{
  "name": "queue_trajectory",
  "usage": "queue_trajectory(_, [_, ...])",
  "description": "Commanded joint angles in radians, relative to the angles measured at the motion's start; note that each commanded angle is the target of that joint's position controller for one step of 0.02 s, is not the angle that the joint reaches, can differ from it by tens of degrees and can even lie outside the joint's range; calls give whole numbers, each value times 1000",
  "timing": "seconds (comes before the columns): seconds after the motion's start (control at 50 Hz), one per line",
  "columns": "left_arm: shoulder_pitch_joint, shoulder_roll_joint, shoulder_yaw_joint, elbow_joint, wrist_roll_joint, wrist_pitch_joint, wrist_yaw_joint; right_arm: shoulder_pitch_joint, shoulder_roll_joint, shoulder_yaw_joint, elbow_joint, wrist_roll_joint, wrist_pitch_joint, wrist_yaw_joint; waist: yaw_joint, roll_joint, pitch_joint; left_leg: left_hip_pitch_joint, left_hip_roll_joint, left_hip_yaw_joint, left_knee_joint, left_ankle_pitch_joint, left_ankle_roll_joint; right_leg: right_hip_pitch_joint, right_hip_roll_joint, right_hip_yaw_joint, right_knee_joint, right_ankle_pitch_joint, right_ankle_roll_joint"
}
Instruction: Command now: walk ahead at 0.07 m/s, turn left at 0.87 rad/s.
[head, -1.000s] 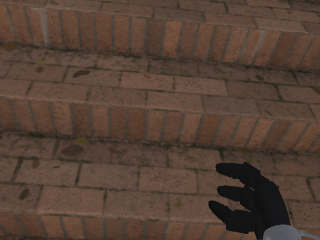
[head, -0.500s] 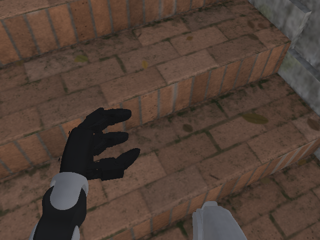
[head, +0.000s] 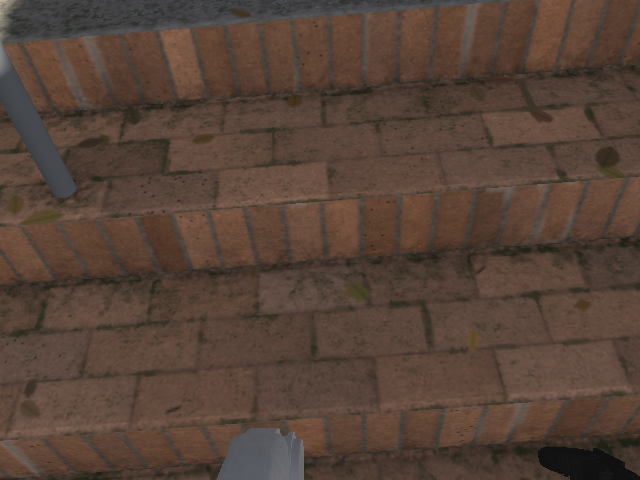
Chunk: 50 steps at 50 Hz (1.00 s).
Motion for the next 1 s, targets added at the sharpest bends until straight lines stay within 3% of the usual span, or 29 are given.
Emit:
queue_trajectory(0.02, [-30, 193, 41, -85, -1, -7, 11, -73, -46, -10, -128, -1, 21, 0, -35, -112, 53, -106, 50, 12, -59, 2, -28, 91, -264, 120, -171, 343, -139])
queue_trajectory(0.12, [40, 207, 54, -110, 13, 58, 8, -194, -16, 7, -208, -14, 15, 42, 30, -229, -20, -240, 158, 8, -341, -159, -8, 440, -301, 79, -118, 522, -140])
queue_trajectory(0.16, [8, 226, 54, -151, -7, 102, 19, -223, 6, 37, -222, 27, 3, 72, 46, -266, -25, 36, 156, 108, -779, -394, 42, 355, -264, 22, -190, 493, -128])
queue_trajectory(0.18, [-75, 236, 51, -178, -9, 119, 23, -169, -27, 31, -224, 29, 6, 69, -1, -251, -52, 236, 139, 137, -942, -355, 59, 292, -256, -14, -160, 687, -118])
queue_trajectory(0.2, [-82, 277, 52, -148, -42, 136, 2, -20, -60, 17, -170, 48, 2, 51, -48, -237, -138, 476, 15, 265, -909, -460, 93, 256, -243, -84, -20, 1269, -124])
queue_trajectory(0.22, [-35, 344, 63, -128, -66, 134, -22, 101, -93, 11, -138, 61, -21, 47, -104, -212, -234, 715, -71, 195, -1011, -268, 126, 184, -212, -74, 217, 1530, -95])
queue_trajectory(0.24, [-135, 340, 70, -200, -67, 123, -48, 277, -129, -20, -68, 76, -39, 16, -224, -89, -265, 991, -63, -95, -1216, -189, 194, -177, -91, -37, 563, 1257, 9])
queue_trajectory(0.26, [-263, 209, 34, -334, -53, 85, -71, 212, -349, -85, -94, 61, -24, 18, -217, 350, -355, 1142, 161, -743, -1671, -225, 317, -586, 180, 67, 1042, -48, 79])
queue_trajectory(0.28, [-195, 101, 9, -337, -16, 80, -87, 78, -366, -91, -165, 35, -25, 7, -110, 219, -420, 1011, 214, -850, -1780, -115, 285, -543, 164, 367, 1287, -70, 57])
queue_trajectory(0.3, [-206, 61, -2, -342, -18, 92, -74, 49, -310, -74, -139, 9, -28, 9, -76, 148, -374, 899, 209, -771, -1723, -240, 262, -558, 146, 405, 1372, 36, 36])
queue_trajectory(0.34, [-230, 16, -17, -350, 24, 114, -21, 9, -142, -21, -74, 23, -53, 30, -6, 26, -164, 717, 186, -517, -1473, -88, 202, -629, 84, 362, 1323, 129, 6])
queue_trajectory(0.36, [-172, 16, -10, -322, 38, 115, -2, 8, -84, -2, -66, 22, -77, 42, 2, 50, -138, 675, 203, -457, -1474, 37, 209, -628, 109, 371, 1426, 78, -1])
queue_trajectory(0.42, [-147, -9, -17, -324, 15, 132, 17, 93, -73, 19, 27, 14, -135, 49, 19, 48, -108, 650, 241, -313, -1544, 132, 162, -661, 145, 478, 1354, 79, -5])
queue_trajectory(0.46, [-157, -5, -13, -312, 6, 155, 27, 79, -33, 40, 17, 30, -141, 35, 11, 38, -76, 677, 260, -274, -1604, 155, 169, -689, 157, 481, 1246, 126, 29])
queue_trajectory(0.48, [-165, 20, -5, -314, -7, 174, 27, 86, -42, 49, 9, 33, -142, 19, 2, 56, -62, 737, 254, -212, -1650, 229, 177, -698, 176, 421, 1137, 73, 40])
queue_trajectory(0.52, [-212, 59, 15, -305, 2, 193, 32, 94, -65, 42, -5, 35, -163, -10, -38, 37, -112, 877, 304, -182, -1720, 444, 193, -689, 158, 370, 1074, 85, 49])
queue_trajectory(0.56, [-209, 33, 24, -289, 16, 207, 34, 84, -72, 39, -8, 23, -177, -27, -30, 29, -141, 939, 329, -155, -1691, 531, 226, -720, 150, 345, 1185, 124, 52])
queue_trajectory(0.62, [-209, 45, 48, -258, 22, 204, 19, 92, -51, 48, -11, 24, -169, -16, -37, 18, -118, 990, 335, -67, -1709, 405, 202, -771, 146, 332, 1208, 145, 60])
queue_trajectory(0.66, [-226, 34, 48, -255, 4, 195, 0, 100, -78, 38, -16, 19, -159, -14, -32, 34, -109, 996, 330, -6, -1709, 372, 180, -734, 136, 296, 1126, 118, 58])
queue_trajectory(0.74, [-259, -9, 20, -281, -22, 191, -43, 122, -117, 16, 0, 13, -140, -22, -38, 137, -85, 987, 327, 115, -1730, 266, 140, -506, 76, 227, 649, -75, 13])
queue_trajectory(0.78, [-292, 21, 26, -300, -30, 186, -47, 179, -138, 8, 15, 4, -116, -21, -86, 164, -75, 1020, 357, 123, -1705, 302, 140, -430, 108, 172, 456, -163, 1])
queue_trajectory(0.82, [-280, 42, 32, -309, -35, 169, -51, 214, -177, -6, 47, 21, -92, -7, -94, 164, -67, 1063, 386, 124, -1628, 433, 109, -368, 151, 127, 294, -167, -21])
queue_trajectory(0.84, [-214, 36, 34, -286, -37, 151, -55, 220, -191, -11, 66, 41, -84, 7, -56, 125, -82, 1061, 365, 161, -1510, 496, 80, -285, 175, 119, 158, -86, -31])
queue_trajectory(0.86, [-130, 77, 50, -259, -22, 126, -54, 271, -183, -11, 97, 53, -84, 24, -16, -8, -125, 979, 311, 217, -1293, 465, 29, -124, 189, 219, 29, 29, -46])
queue_trajectory(0.88, [-59, 181, 74, -264, 0, 107, -54, 223, -127, 3, 58, 44, -97, 34, 19, -166, -157, 684, 250, 194, -1065, 19, -39, 69, 11, 527, -15, 282, -103])
queue_trajectory(0.9, [40, 313, 121, -264, -9, 111, -35, 41, -90, 16, -72, 56, -98, 37, 100, -396, -193, 408, 41, 78, -864, -301, -117, 139, -185, 933, -50, 678, -293])
queue_trajectory(0.92, [26, 279, 113, -281, -15, 113, -32, 32, -100, 13, -40, 35, -100, 41, 100, -207, -202, 389, 76, -52, -710, -264, -126, 116, -212, 918, -69, 577, -342])
queue_trajectory(0.96, [-148, 216, 87, -326, -4, 133, -9, -16, -102, 11, -44, 23, -108, 54, 31, -146, -90, 346, 90, -71, -658, -81, -124, -39, -96, 762, -61, 300, -304])
queue_trajectory(1.0, [-233, 150, 63, -357, -25, 142, -7, 27, -128, 0, -26, -4, -105, 54, -9, -114, -122, 380, 67, -57, -569, 37, -114, -106, -7, 673, -17, 341, -257])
